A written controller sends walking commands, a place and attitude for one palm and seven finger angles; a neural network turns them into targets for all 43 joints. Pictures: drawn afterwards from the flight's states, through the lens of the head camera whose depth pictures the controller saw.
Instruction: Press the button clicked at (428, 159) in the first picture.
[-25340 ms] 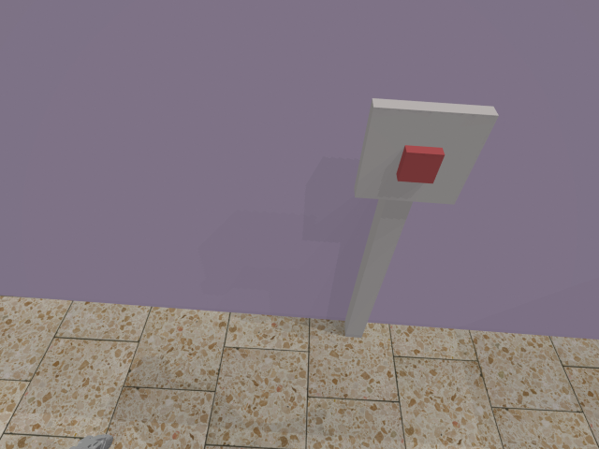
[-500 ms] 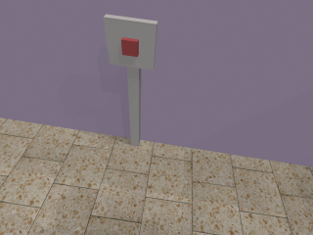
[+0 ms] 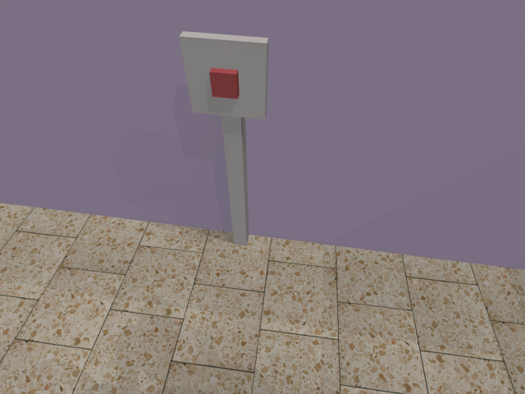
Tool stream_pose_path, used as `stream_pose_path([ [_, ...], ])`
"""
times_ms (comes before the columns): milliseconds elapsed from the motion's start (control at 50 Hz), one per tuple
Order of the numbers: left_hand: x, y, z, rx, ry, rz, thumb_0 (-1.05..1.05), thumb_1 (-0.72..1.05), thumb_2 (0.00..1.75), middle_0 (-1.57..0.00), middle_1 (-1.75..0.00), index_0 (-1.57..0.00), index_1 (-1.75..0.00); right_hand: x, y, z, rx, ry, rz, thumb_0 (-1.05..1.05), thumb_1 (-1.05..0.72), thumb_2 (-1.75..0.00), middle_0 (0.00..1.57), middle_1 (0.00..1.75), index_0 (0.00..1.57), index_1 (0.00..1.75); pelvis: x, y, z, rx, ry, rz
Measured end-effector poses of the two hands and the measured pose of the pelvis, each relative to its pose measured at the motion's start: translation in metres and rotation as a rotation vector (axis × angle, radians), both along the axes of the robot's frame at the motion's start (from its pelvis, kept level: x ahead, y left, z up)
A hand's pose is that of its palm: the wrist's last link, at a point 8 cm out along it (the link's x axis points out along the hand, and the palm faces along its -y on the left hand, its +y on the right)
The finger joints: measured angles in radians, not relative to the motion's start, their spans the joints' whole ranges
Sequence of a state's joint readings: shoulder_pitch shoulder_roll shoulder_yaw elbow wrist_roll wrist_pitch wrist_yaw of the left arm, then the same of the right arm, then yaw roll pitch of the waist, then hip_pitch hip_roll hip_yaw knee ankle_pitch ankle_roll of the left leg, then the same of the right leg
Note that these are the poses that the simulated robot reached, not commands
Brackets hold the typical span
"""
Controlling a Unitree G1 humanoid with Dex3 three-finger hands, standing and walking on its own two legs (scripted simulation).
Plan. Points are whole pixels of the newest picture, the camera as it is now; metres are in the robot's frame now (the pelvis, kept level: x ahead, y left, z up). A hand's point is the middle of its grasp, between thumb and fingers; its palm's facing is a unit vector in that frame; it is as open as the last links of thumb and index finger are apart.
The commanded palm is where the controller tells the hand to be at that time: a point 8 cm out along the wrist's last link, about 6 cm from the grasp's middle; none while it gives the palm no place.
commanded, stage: let the arm hang, fingers relaxed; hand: left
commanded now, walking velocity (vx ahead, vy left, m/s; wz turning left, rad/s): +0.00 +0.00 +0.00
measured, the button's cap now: (225, 82) +0.81 +0.14 +0.05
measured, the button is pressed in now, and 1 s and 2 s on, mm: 0 0 0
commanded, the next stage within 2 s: stand and wait in 0.28 s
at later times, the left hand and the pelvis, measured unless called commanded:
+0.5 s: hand out of the picture +0.02 +0.17 -0.17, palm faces +0.02 -0.98 -0.22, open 7.3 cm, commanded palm none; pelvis +0.01 -0.01 +0.00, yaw +0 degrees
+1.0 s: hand out of the picture +0.08 +0.19 -0.16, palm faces +0.00 -0.96 -0.28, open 7.3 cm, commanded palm none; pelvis +0.02 -0.02 +0.01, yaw +0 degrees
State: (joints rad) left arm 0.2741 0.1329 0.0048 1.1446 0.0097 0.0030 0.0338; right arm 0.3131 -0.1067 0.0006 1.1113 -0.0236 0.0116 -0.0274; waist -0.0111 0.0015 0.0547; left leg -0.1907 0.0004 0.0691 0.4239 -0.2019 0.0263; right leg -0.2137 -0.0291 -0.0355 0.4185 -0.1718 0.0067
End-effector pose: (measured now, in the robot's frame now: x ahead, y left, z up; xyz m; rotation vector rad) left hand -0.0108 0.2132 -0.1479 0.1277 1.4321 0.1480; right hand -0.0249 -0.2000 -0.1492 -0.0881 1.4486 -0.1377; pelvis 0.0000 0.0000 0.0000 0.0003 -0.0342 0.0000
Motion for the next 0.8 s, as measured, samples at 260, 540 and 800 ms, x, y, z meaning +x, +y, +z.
stream_pose_path([
  [260,0.018,0.005,0.004,0.032,-0.036,-0.008,0.01,0.92,0.90,-0.20,-0.31,-0.20,-0.31,0.004,-0.011,0.000,-0.009,-0.005,-0.009,0.00,-0.91,-0.90,0.20,0.30,0.20,0.29,0.003,-0.007,0.000,0.002,0.006,-0.001],
  [540,0.029,0.005,0.007,0.046,-0.028,-0.014,0.00,0.91,0.90,-0.20,-0.30,-0.20,-0.30,0.022,-0.042,0.004,-0.056,-0.006,0.012,0.00,-0.91,-0.90,0.20,0.30,0.20,0.29,0.009,-0.016,0.002,0.000,0.008,0.002],
  [800,0.063,0.013,0.013,0.074,-0.091,-0.037,0.00,0.91,0.90,-0.20,-0.30,-0.20,-0.30,0.058,-0.064,0.009,-0.090,-0.070,0.044,0.00,-0.91,-0.90,0.20,0.30,0.20,0.29,0.016,-0.022,0.004,0.000,0.007,0.004],
])
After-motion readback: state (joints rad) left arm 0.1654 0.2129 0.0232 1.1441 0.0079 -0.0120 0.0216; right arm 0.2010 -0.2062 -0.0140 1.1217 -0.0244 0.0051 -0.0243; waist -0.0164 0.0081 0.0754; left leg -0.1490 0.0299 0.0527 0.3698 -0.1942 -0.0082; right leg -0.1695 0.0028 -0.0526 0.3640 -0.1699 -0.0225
